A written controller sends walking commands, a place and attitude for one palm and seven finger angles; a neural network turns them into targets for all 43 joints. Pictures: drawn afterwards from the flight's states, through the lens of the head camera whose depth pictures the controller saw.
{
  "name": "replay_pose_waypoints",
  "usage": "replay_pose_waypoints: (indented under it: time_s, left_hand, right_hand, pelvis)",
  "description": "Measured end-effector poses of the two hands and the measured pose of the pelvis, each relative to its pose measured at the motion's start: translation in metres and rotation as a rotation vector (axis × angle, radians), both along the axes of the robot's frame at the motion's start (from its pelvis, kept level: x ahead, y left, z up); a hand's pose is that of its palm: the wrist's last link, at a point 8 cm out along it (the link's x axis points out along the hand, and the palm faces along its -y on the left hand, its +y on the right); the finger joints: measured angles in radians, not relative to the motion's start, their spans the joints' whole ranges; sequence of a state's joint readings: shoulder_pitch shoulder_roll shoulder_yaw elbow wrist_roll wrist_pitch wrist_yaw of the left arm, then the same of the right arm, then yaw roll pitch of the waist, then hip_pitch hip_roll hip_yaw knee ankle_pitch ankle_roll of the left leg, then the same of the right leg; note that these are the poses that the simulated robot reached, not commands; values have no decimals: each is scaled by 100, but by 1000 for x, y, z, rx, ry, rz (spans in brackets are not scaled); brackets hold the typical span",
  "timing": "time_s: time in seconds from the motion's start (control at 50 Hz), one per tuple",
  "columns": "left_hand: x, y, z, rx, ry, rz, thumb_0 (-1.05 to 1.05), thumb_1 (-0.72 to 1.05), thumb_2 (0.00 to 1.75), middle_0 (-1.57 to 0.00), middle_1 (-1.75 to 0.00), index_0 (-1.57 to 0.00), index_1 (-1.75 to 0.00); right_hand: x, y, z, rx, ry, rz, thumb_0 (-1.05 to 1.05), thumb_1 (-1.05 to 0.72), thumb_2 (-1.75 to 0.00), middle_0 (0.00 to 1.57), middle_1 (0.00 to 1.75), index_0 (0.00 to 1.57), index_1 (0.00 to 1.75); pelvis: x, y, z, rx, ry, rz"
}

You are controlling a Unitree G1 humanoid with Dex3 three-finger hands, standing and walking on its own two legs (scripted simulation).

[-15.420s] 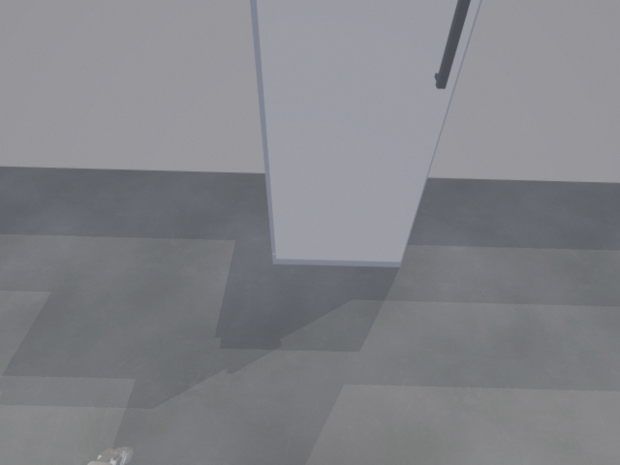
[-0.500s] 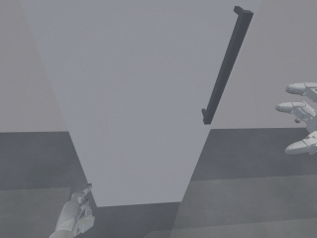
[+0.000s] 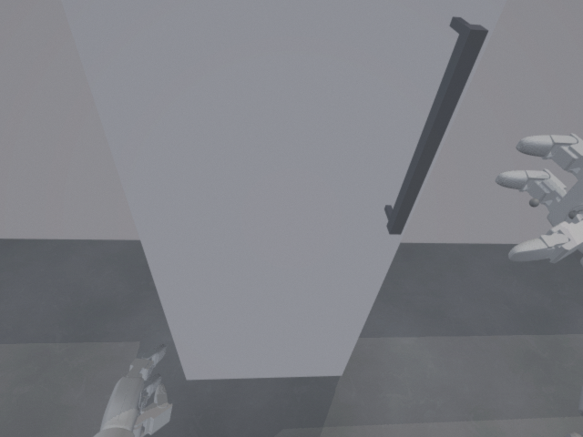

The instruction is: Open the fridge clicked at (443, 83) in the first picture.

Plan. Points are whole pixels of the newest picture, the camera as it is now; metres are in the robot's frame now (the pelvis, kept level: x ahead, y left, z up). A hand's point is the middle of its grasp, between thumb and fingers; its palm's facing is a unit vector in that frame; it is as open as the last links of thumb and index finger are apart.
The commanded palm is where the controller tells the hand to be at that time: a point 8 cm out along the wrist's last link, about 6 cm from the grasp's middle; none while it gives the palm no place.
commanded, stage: move the hooked fingers beside the handle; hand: right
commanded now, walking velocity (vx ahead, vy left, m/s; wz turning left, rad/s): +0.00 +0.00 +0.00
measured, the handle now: (420, 143) +0.46 -0.16 +0.22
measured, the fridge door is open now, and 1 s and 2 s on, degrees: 0 0 0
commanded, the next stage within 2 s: none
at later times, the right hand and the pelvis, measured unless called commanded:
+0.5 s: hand (501, 188) +0.36 -0.23 +0.22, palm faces +0.00 +1.00 -0.07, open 14.0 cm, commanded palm +0.34 -0.28 +0.23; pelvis +0.00 +0.00 +0.00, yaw +0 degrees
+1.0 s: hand (472, 165) +0.40 -0.21 +0.22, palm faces -0.04 +1.00 -0.04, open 14.0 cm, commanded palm +0.37 -0.27 +0.22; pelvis +0.00 +0.00 +0.00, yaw +1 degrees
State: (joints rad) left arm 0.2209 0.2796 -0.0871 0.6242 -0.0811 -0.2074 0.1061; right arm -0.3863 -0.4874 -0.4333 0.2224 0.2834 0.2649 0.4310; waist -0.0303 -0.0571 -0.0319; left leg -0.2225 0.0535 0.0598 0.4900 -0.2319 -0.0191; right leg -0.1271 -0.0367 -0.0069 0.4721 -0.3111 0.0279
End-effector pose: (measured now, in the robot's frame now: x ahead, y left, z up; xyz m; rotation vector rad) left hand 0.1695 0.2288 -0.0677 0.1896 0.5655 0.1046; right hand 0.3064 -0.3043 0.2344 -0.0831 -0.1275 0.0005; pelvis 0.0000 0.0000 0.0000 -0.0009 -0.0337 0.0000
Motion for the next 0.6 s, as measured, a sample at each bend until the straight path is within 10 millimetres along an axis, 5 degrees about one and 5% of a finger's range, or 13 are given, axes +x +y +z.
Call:
replay_pose_waypoints:
  time_s: [0.6]
  left_hand:
    - [-28,10,-11,15,87,60,1,91,90,-20,-30,-20,-30]
  right_hand:
    - [46,24,-5,35,47,23,-1,50,-30,30,120,31,120]
  pelvis:
    - [-5,-2,0,-3,21,5]
